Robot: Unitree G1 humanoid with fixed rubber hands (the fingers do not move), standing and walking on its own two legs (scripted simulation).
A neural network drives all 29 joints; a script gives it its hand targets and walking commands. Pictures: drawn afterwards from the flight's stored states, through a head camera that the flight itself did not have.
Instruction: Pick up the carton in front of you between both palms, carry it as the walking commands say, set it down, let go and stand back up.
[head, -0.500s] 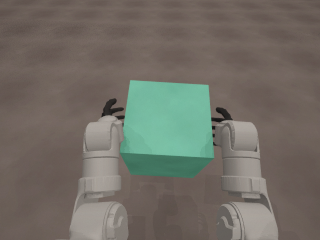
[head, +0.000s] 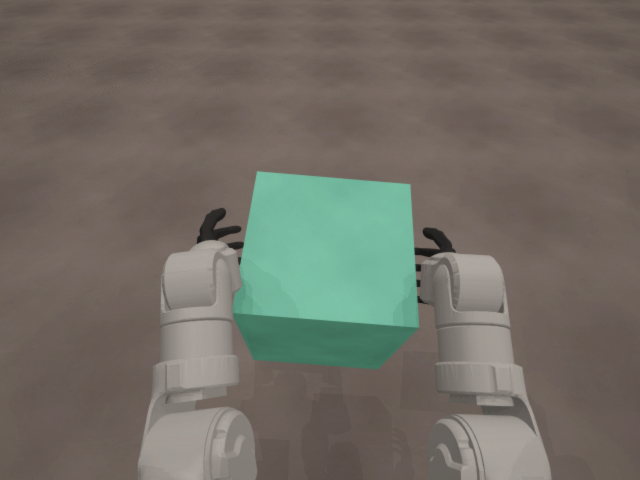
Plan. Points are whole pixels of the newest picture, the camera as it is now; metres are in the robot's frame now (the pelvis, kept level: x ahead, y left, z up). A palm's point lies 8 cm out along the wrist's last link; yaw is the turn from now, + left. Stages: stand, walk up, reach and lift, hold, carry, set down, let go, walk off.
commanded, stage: carry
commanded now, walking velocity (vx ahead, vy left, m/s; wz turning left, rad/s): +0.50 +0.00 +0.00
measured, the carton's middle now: (323, 281) +0.40 -0.01 +0.03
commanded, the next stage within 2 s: none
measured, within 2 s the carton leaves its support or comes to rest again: neither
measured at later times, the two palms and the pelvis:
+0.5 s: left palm (254, 146) +0.61 +0.10 +0.13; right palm (414, 151) +0.62 -0.18 +0.12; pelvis +0.27 -0.05 +0.02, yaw +0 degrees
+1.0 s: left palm (269, 84) +0.93 +0.10 +0.11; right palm (392, 90) +0.91 -0.19 +0.10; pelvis +0.65 -0.05 +0.01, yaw -1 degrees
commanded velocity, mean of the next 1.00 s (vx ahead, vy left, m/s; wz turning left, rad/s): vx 0.50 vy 0.00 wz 0.00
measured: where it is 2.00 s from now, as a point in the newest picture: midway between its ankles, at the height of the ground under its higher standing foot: (320, 239)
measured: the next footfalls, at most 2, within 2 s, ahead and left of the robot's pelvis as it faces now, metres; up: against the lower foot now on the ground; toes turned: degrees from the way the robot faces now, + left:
right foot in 0.16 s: +0.21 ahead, -0.11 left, +0.00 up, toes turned -6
left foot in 0.64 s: +0.56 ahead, +0.07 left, +0.00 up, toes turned +10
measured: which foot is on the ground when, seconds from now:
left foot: down 0.00-0.18, up 0.20-0.62, down 0.64-1.00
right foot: up 0.00-0.14, down 0.16-0.66, up 0.68-1.00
